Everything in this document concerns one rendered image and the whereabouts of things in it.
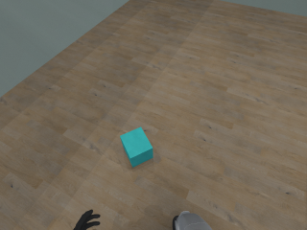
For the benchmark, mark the left robot hand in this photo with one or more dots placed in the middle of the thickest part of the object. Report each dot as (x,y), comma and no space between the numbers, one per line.
(87,216)

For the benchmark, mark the right robot thigh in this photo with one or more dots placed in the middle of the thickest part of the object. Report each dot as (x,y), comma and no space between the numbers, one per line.
(191,221)

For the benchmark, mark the robot right shin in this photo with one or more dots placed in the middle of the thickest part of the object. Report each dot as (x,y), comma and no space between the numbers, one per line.
(184,212)

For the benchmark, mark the carton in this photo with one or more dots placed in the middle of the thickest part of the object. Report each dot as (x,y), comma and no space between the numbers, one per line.
(137,146)

